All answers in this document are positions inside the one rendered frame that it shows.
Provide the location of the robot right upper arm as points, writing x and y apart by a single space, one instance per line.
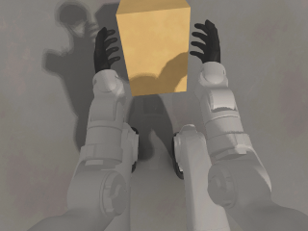
242 188

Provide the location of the left robot hand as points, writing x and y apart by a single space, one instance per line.
101 55

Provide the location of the left robot foot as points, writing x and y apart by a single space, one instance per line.
134 165

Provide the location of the robot right shin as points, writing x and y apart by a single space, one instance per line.
190 127

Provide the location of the right robot hand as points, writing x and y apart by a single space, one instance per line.
211 48

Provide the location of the robot left forearm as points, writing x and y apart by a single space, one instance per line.
102 149

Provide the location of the robot left upper arm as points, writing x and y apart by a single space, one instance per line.
94 198

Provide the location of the robot right forearm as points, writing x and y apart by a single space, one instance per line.
221 118

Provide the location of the carton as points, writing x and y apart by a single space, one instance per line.
155 37

